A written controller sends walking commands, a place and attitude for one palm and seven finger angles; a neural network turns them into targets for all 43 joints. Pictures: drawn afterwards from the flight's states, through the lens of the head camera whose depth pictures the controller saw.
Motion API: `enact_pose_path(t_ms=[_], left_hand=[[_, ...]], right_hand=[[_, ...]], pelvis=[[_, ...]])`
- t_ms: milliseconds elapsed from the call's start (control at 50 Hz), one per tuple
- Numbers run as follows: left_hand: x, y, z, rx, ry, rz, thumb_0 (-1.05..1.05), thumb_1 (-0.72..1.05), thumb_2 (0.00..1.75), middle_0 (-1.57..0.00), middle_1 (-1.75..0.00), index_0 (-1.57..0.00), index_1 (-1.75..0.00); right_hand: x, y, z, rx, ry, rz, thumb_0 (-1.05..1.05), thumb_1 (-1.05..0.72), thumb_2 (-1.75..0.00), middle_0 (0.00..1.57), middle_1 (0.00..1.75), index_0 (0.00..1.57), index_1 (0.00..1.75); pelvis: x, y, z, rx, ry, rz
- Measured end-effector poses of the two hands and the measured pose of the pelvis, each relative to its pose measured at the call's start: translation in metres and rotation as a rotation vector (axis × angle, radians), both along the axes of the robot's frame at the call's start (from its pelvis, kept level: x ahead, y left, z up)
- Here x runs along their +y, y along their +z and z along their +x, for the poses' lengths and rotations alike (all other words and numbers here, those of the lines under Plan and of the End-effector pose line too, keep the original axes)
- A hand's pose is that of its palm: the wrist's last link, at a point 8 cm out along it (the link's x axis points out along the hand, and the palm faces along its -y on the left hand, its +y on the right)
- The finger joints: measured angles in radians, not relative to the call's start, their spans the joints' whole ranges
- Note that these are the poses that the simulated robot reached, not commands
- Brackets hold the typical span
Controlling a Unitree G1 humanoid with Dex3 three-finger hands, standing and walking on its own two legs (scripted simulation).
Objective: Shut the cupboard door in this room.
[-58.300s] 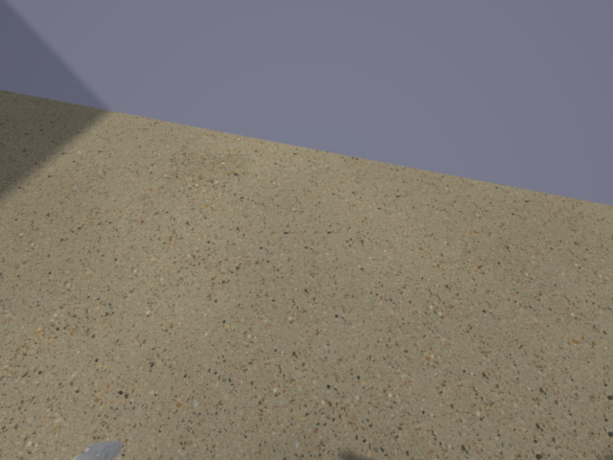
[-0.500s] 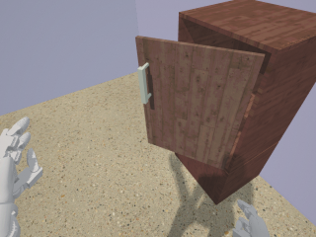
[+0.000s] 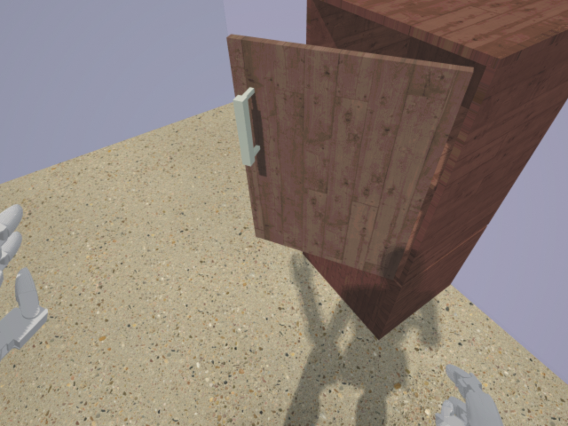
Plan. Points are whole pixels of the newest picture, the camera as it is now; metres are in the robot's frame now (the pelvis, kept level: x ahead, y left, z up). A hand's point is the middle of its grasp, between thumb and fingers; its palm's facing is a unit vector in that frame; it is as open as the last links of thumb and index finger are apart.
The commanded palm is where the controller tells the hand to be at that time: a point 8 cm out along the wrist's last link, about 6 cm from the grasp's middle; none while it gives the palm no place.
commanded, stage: step back with the hand held close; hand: left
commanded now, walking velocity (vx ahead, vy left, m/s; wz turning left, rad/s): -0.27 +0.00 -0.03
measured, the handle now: (249, 127) +0.67 +0.13 +0.06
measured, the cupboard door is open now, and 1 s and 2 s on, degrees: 33 33 33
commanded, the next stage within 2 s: stop stepping back and stand still in 1.20 s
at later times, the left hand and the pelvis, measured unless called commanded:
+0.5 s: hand out of the picture +0.14 +0.28 +0.16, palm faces +0.47 -0.76 -0.45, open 7.4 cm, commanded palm +0.08 +0.31 +0.18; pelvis -0.06 +0.01 -0.01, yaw +0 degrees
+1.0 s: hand out of the picture +0.10 +0.30 +0.17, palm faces +0.50 -0.74 -0.45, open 7.4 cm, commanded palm +0.04 +0.31 +0.18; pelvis -0.09 +0.01 -0.01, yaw +1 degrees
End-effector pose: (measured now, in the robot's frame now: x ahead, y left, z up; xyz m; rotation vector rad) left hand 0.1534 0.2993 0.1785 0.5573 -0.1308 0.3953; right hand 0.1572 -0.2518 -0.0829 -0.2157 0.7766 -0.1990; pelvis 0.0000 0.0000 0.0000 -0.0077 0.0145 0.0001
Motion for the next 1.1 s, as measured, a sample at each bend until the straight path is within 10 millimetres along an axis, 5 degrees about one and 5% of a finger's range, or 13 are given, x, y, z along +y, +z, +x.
enact_pose_path(t_ms=[240, 500, 720, 960, 1100], left_hand=[[0.01, 0.001, -0.027, -0.059, -0.025, 0.038, 0.01, 0.89, 0.9, -0.21, -0.3, -0.22, -0.31], [0.015, -0.004, -0.057, -0.165, -0.015, 0.049, 0.01, 0.89, 0.9, -0.21, -0.3, -0.22, -0.31], [0.005, 0.0, -0.065, -0.212, -0.063, 0.052, 0.01, 0.89, 0.9, -0.21, -0.3, -0.22, -0.31], [0.035, 0.007, -0.098, -0.2, -0.003, 0.098, 0.01, 0.89, 0.9, -0.21, -0.3, -0.22, -0.31], [0.0, -0.002, -0.104, -0.177, -0.096, 0.0, 0.01, 0.89, 0.9, -0.2, -0.3, -0.21, -0.31]], right_hand=[[0.018, 0.007, -0.029, -0.039, 0.01, 0.001, 0.01, -0.9, -0.89, 0.21, 0.3, 0.21, 0.3], [0.016, 0.002, -0.071, -0.018, 0.037, -0.053, 0.01, -0.9, -0.89, 0.21, 0.3, 0.21, 0.3], [0.01, -0.003, -0.089, 0.004, 0.035, -0.047, 0.01, -0.9, -0.89, 0.21, 0.3, 0.21, 0.3], [0.032, 0.007, -0.093, 0.003, 0.081, -0.072, 0.01, -0.9, -0.89, 0.21, 0.3, 0.21, 0.3], [0.039, 0.011, -0.088, -0.072, 0.134, -0.015, 0.01, -0.9, -0.89, 0.21, 0.3, 0.21, 0.3]], pelvis=[[0.006, -0.006, -0.035, 0.007, -0.013, -0.002], [0.006, -0.015, -0.06, -0.003, 0.0, -0.019], [0.004, -0.018, -0.076, 0.009, 0.012, -0.021], [0.011, -0.01, -0.087, 0.068, 0.043, -0.069], [0.0, -0.009, -0.129, 0.067, -0.013, -0.045]])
